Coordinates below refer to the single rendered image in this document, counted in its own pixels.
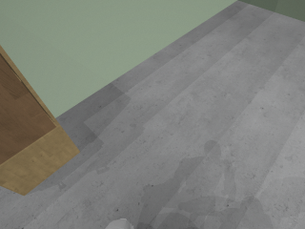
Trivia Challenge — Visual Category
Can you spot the cupboard door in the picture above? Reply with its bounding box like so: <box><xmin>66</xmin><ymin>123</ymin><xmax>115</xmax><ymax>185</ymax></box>
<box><xmin>0</xmin><ymin>56</ymin><xmax>56</xmax><ymax>165</ymax></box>

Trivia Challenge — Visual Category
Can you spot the robot left thigh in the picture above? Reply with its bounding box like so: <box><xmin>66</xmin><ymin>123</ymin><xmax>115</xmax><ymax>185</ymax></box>
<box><xmin>105</xmin><ymin>219</ymin><xmax>134</xmax><ymax>229</ymax></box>

